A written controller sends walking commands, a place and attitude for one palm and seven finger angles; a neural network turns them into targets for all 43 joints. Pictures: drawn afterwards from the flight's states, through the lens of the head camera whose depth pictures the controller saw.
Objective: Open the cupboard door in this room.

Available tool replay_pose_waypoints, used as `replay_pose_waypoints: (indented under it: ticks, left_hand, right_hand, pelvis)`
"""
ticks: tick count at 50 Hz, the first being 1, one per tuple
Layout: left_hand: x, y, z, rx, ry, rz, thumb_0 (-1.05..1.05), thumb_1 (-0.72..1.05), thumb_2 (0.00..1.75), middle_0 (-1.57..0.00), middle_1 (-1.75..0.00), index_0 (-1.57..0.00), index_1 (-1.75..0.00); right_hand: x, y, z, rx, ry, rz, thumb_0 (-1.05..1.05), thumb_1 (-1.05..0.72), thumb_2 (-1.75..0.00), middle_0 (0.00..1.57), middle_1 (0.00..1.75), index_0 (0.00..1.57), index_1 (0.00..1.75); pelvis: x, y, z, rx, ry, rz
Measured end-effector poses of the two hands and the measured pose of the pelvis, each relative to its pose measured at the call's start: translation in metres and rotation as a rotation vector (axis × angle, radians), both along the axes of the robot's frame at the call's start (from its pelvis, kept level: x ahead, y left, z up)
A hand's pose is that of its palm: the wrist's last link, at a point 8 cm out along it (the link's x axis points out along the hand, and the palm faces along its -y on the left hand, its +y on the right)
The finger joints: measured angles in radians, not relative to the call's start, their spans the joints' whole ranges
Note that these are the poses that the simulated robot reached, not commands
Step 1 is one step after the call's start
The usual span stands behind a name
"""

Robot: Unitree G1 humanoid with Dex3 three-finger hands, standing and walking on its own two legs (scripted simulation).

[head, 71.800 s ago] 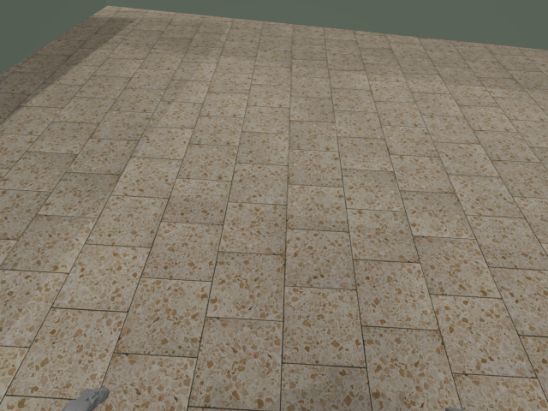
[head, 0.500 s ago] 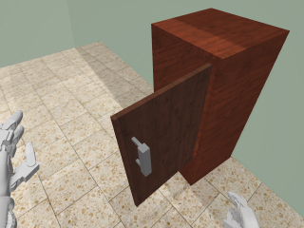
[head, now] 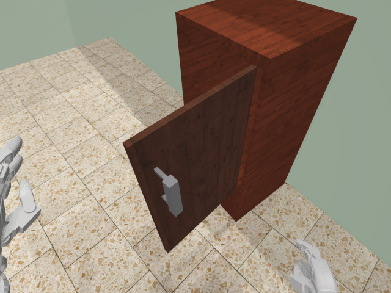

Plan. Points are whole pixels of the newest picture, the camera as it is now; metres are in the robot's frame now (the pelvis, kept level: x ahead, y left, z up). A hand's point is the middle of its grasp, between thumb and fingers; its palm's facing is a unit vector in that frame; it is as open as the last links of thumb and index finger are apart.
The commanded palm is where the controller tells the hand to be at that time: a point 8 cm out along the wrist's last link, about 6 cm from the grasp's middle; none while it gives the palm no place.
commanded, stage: step back with the hand held close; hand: left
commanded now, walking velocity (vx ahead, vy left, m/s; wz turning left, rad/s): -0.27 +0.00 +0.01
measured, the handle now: (167, 191) +0.34 +0.11 -0.01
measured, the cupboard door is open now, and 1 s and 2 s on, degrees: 97 97 97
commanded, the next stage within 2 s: stop stepping back and stand still in 1.00 s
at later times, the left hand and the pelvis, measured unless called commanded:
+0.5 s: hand out of the picture +0.12 +0.30 +0.15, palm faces +0.43 -0.75 -0.51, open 7.4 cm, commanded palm +0.06 +0.34 +0.17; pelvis -0.07 +0.03 -0.01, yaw +2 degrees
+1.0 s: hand out of the picture +0.05 +0.32 +0.17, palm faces +0.42 -0.79 -0.45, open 7.4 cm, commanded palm -0.02 +0.35 +0.17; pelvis -0.16 +0.05 +0.00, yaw -1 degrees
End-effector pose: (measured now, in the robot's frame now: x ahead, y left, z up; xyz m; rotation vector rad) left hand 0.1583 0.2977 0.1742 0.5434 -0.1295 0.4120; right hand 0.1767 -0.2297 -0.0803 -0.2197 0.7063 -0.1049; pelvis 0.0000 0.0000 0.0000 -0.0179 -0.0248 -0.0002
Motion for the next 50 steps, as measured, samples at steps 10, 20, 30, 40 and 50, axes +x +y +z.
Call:
replay_pose_waypoints:
  ticks: [10,20,30,40,50]
  left_hand:
    - [-0.009,0.007,-0.001,0.055,0.045,-0.087,0.01,0.89,0.90,-0.21,-0.30,-0.21,-0.30]
    - [-0.052,0.029,-0.004,0.054,-0.030,-0.062,0.01,0.89,0.90,-0.21,-0.30,-0.21,-0.30]
    - [-0.106,0.044,-0.001,0.108,-0.112,0.030,0.01,0.89,0.90,-0.21,-0.30,-0.21,-0.30]
    - [-0.129,0.049,-0.014,0.019,-0.138,-0.025,0.01,0.89,0.90,-0.21,-0.30,-0.21,-0.30]
    - [-0.154,0.056,0.014,0.057,-0.155,-0.086,0.01,0.89,0.90,-0.21,-0.30,-0.21,-0.30]
  right_hand:
    - [-0.031,-0.005,0.003,-0.041,0.043,-0.096,0.01,-0.90,-0.90,0.20,0.30,0.20,0.30]
    - [-0.066,0.017,0.007,-0.061,0.018,-0.072,0.01,-0.90,-0.90,0.20,0.30,0.20,0.30]
    - [-0.090,0.040,-0.009,-0.049,0.022,0.030,0.01,-0.90,-0.90,0.21,0.30,0.21,0.30]
    - [-0.117,0.046,-0.003,-0.093,0.044,0.028,0.01,-0.90,-0.90,0.21,0.30,0.21,0.30]
    - [-0.163,0.064,0.018,-0.062,0.018,0.020,0.01,-0.90,-0.90,0.21,0.30,0.21,0.30]
  pelvis:
    - [-0.020,0.014,-0.003,0.009,0.027,-0.016]
    - [-0.054,0.030,-0.009,-0.002,0.019,-0.008]
    - [-0.086,0.031,-0.020,-0.011,0.009,0.060]
    - [-0.118,0.043,-0.020,-0.020,0.032,0.065]
    - [-0.159,0.048,0.000,-0.065,0.076,-0.008]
